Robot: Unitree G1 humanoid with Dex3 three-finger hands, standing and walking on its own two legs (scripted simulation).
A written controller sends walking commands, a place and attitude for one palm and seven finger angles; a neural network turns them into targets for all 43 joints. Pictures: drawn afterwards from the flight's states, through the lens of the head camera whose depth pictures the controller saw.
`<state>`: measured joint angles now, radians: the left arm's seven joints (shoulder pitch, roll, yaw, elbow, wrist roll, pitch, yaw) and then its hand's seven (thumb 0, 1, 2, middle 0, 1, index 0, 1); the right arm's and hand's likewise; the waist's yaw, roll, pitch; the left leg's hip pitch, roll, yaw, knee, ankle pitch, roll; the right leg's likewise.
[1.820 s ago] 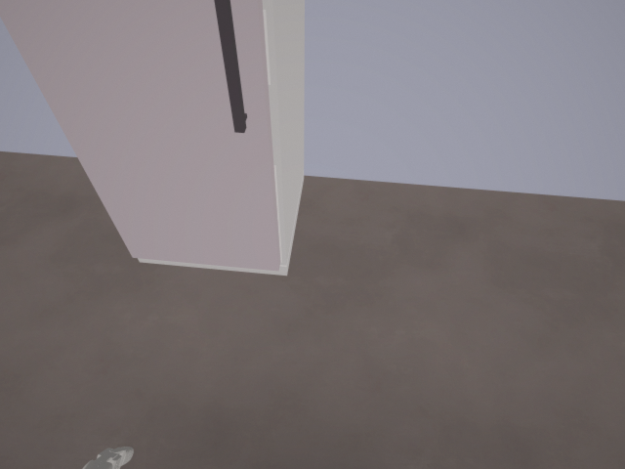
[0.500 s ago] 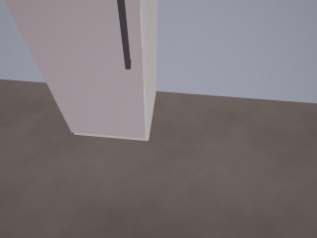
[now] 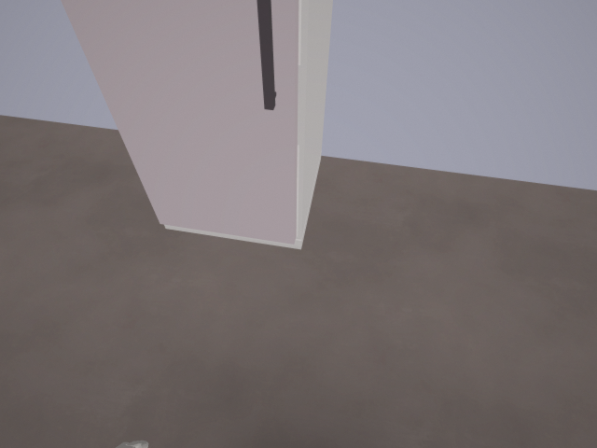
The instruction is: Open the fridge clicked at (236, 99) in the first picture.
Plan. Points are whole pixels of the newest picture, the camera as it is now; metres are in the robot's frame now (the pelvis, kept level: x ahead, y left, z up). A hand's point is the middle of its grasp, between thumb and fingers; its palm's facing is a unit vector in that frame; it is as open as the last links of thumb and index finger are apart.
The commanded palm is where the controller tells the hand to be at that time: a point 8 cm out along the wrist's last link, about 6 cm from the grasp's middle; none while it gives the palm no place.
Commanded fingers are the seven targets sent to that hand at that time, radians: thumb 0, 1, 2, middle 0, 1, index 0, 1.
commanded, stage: walk to a spot facing it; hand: right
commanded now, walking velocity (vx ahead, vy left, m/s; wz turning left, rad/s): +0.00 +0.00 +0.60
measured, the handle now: (266, 3) +0.89 +0.11 +0.19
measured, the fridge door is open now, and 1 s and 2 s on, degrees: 0 0 0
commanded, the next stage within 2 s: none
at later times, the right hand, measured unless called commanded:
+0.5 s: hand out of the picture +0.06 -0.20 -0.16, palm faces -0.17 +0.96 -0.23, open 7.4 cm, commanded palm none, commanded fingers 0.00 -0.90 -0.90 0.20 0.30 0.20 0.30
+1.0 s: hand (413, 444) +0.17 -0.16 -0.16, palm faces -0.56 +0.81 -0.20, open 7.4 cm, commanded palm none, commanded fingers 0.00 -0.90 -0.90 0.20 0.30 0.20 0.30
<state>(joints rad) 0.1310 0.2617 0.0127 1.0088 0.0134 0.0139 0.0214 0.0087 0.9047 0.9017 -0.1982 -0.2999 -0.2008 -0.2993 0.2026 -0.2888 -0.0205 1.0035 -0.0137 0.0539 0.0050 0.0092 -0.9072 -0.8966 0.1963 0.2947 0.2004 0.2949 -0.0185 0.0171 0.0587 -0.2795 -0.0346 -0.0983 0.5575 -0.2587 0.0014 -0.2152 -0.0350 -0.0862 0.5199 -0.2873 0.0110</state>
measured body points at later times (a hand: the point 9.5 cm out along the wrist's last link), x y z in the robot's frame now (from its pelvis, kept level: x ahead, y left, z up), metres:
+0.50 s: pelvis -0.02 -0.01 +0.00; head +0.02 -0.01 +0.45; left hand +0.03 +0.27 -0.13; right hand +0.07 -0.25 -0.15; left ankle +0.00 +0.11 -0.73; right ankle -0.02 -0.15 -0.70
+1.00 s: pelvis -0.04 -0.06 +0.00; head +0.00 -0.04 +0.45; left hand -0.17 +0.17 -0.13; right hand +0.20 -0.21 -0.14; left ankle -0.13 +0.06 -0.70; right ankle -0.01 -0.14 -0.73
